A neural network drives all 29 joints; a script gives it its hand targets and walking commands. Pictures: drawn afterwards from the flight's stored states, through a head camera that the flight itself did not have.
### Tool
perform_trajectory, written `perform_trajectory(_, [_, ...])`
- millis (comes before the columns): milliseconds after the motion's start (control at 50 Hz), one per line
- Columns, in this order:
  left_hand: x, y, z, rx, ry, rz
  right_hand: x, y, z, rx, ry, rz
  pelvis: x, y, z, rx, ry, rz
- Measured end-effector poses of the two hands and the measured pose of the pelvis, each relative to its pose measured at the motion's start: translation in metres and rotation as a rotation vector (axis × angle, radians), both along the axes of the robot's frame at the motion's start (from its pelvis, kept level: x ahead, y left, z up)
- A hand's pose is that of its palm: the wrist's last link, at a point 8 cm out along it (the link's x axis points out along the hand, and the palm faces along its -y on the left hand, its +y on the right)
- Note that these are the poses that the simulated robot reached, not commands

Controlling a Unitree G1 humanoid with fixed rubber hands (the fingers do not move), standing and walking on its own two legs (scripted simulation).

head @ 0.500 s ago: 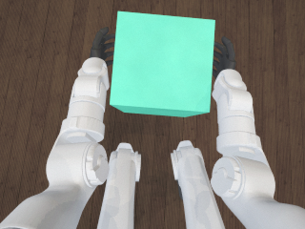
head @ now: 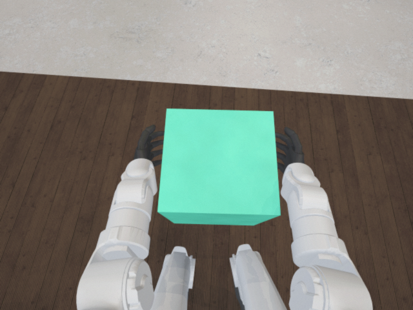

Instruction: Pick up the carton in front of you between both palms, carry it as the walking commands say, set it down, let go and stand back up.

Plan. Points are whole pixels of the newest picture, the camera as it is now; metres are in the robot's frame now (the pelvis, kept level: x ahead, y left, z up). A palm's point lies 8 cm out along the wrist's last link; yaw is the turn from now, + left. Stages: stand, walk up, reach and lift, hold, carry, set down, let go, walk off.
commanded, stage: reach and lift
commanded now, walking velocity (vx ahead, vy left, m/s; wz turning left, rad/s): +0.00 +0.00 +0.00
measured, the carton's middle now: (216, 175) +0.40 -0.01 -0.12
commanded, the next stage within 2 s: hold in 1.68 s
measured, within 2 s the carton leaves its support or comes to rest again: neither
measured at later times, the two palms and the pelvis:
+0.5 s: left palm (116, 153) +0.36 +0.14 +0.11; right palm (329, 149) +0.36 -0.16 +0.11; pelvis +0.05 -0.01 +0.13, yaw +0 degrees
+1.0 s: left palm (95, 152) +0.33 +0.14 +0.17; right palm (357, 141) +0.34 -0.16 +0.18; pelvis +0.04 -0.01 +0.15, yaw +0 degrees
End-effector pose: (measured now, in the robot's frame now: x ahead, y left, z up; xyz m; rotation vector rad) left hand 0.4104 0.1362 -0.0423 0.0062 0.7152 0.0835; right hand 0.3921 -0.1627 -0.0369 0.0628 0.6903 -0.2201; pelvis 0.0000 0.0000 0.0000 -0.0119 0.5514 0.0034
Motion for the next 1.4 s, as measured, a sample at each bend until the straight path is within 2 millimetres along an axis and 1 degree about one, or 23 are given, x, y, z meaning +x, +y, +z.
perform_trajectory(260, [-0.027,0.002,0.078,-0.001,-0.008,0.028,-0.019,0.001,0.078,-0.002,-0.008,0.027,0.026,-0.003,0.072,0.008,-0.161,-0.002])
perform_trajectory(440, [-0.044,0.004,0.132,0.002,-0.01,0.046,-0.031,0.003,0.132,-0.006,-0.009,0.049,0.045,-0.006,0.114,0.011,-0.299,-0.005])
perform_trajectory(580, [-0.057,0.005,0.174,0.008,-0.019,0.055,-0.04,0.004,0.172,-0.01,-0.018,0.066,0.055,-0.007,0.138,0.012,-0.424,-0.002])
perform_trajectory(660, [-0.064,0.005,0.195,0.015,-0.03,0.058,-0.045,0.004,0.194,-0.022,-0.029,0.084,0.058,-0.008,0.147,0.013,-0.494,-0.001])
perform_trajectory(720, [-0.069,0.004,0.207,0.021,-0.032,0.06,-0.048,0.004,0.206,-0.029,-0.029,0.095,0.057,-0.009,0.151,0.014,-0.539,-0.001])
perform_trajectory(780, [-0.073,0.004,0.212,0.033,-0.021,0.053,-0.051,0.004,0.211,-0.036,-0.018,0.103,0.053,-0.009,0.152,0.014,-0.573,-0.001])
perform_trajectory(880, [-0.077,0.005,0.212,0.038,0.003,0.05,-0.054,0.004,0.211,-0.041,0.006,0.106,0.045,-0.01,0.151,0.014,-0.6,0.0])
perform_trajectory(1040, [-0.074,0.006,0.215,0.04,-0.006,0.044,-0.054,0.005,0.214,-0.046,-0.002,0.104,0.038,-0.009,0.151,0.014,-0.604,0.001])
perform_trajectory(1140, [-0.071,0.006,0.219,0.039,-0.013,0.044,-0.051,0.006,0.218,-0.045,-0.009,0.101,0.04,-0.009,0.152,0.014,-0.604,-0.001])
perform_trajectory(1400, [-0.069,0.005,0.224,0.05,-0.009,0.038,-0.048,0.005,0.223,-0.056,-0.005,0.112,0.053,-0.007,0.157,0.012,-0.613,-0.004])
